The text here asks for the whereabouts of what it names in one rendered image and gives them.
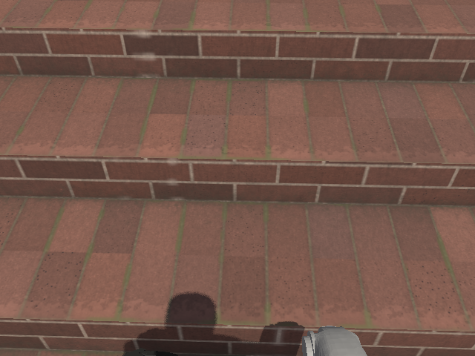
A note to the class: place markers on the robot right thigh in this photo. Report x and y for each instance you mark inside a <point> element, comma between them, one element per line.
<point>331,341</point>

